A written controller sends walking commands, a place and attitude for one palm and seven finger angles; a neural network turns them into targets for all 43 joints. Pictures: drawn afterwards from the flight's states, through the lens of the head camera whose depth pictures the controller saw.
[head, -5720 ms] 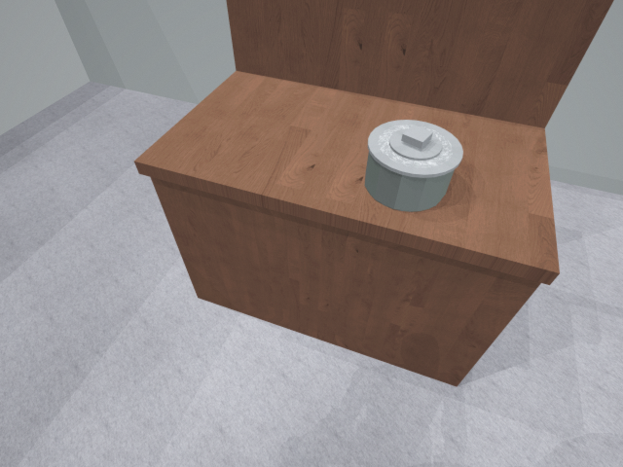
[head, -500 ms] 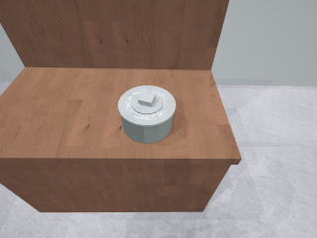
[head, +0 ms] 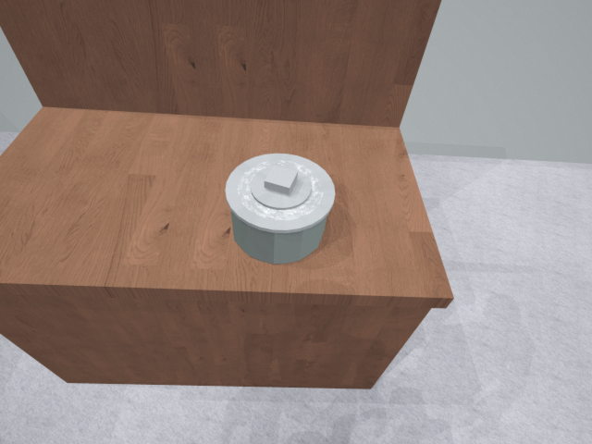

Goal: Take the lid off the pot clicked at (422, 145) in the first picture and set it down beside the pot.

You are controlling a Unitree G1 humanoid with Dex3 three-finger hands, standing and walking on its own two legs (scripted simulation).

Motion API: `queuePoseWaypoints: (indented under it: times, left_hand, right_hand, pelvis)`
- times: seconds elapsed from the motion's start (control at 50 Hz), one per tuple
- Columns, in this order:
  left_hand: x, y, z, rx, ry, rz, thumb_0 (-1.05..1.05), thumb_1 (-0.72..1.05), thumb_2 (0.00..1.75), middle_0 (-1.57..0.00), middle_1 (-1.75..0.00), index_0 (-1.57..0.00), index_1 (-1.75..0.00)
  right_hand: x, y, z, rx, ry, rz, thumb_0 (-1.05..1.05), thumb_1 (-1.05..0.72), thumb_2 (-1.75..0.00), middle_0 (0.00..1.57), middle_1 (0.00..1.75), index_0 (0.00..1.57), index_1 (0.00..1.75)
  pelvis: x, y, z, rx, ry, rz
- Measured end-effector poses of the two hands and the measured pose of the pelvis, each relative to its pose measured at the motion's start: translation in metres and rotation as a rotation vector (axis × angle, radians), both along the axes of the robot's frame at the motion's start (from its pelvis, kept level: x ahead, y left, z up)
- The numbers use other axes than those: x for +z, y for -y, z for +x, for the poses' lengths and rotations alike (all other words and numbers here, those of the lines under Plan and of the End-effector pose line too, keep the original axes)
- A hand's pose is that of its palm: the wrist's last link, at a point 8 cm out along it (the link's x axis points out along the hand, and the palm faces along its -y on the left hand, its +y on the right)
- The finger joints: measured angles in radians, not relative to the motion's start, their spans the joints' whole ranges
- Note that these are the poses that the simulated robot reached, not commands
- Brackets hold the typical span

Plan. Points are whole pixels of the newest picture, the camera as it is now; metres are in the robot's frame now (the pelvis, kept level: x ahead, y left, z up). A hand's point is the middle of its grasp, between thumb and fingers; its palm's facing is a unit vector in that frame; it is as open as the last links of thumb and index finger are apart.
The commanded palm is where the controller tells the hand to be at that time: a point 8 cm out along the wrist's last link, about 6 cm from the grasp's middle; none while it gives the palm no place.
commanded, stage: look again from close up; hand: left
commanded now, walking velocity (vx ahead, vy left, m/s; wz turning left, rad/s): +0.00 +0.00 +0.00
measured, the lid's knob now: (281, 179) +0.54 +0.07 +0.03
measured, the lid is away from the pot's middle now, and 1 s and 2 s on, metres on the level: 0.00 0.00 0.00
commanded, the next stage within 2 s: shuffle to correct the standing spot in 0.16 s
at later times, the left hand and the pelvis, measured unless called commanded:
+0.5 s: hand out of the picture -0.04 +0.16 -0.18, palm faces +0.01 -0.99 -0.15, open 7.4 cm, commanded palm none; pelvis +0.00 -0.01 +0.00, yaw +0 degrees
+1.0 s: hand out of the picture +0.04 +0.11 -0.19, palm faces +0.01 -0.99 -0.14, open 7.3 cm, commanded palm none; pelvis +0.04 -0.06 +0.00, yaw +0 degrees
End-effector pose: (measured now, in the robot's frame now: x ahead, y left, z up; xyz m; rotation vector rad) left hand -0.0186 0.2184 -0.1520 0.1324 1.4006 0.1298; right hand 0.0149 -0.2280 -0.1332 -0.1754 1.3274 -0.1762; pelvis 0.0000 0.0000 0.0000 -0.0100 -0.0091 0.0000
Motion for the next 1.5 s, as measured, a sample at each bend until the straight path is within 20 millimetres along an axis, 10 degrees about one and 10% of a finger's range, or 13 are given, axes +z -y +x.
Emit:
queuePoseWaypoints:
  times: [0.66, 0.86, 1.08, 1.5]
  left_hand:
    - [0.003, 0.026, -0.023, 0.023, -0.098, -0.004, 0.01, 0.91, 0.90, -0.20, -0.30, -0.20, -0.30]
    - [-0.015, 0.056, -0.002, 0.047, -0.110, -0.056, 0.01, 0.91, 0.90, -0.20, -0.30, -0.20, -0.30]
    - [-0.004, 0.055, 0.078, 0.008, 0.066, 0.034, 0.03, 0.94, 0.90, -0.21, -0.30, -0.20, -0.30]
    - [0.009, 0.085, 0.092, 0.041, 0.026, 0.026, 0.02, 0.93, 0.90, -0.20, -0.30, -0.20, -0.30]
  right_hand:
    - [-0.008, 0.014, -0.017, -0.042, -0.097, 0.038, 0.01, -0.92, -0.90, 0.20, 0.30, 0.20, 0.30]
    - [-0.009, 0.035, 0.022, -0.038, -0.065, -0.012, 0.01, -0.92, -0.90, 0.20, 0.30, 0.20, 0.30]
    - [-0.016, 0.068, 0.038, -0.024, -0.066, 0.013, 0.01, -0.91, -0.90, 0.20, 0.30, 0.20, 0.30]
    - [0.002, 0.088, 0.109, 0.027, 0.026, -0.004, 0.01, -0.94, -0.90, 0.20, 0.30, 0.20, 0.30]
  pelvis:
    - [-0.002, 0.025, 0.010, 0.011, -0.024, 0.004]
    - [-0.011, 0.042, 0.037, 0.023, -0.012, -0.004]
    - [-0.012, 0.074, 0.049, 0.009, -0.020, 0.003]
    - [0.006, 0.091, 0.073, 0.031, -0.006, 0.012]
